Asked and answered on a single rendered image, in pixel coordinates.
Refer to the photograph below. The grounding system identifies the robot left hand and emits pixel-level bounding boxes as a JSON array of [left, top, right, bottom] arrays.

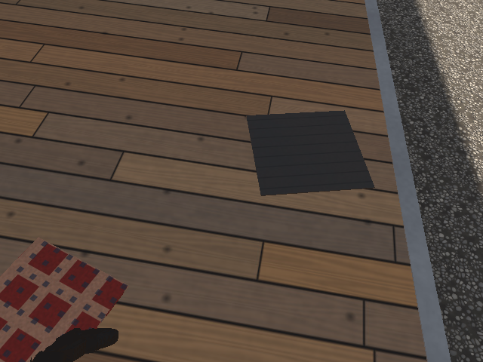
[[30, 328, 118, 362]]

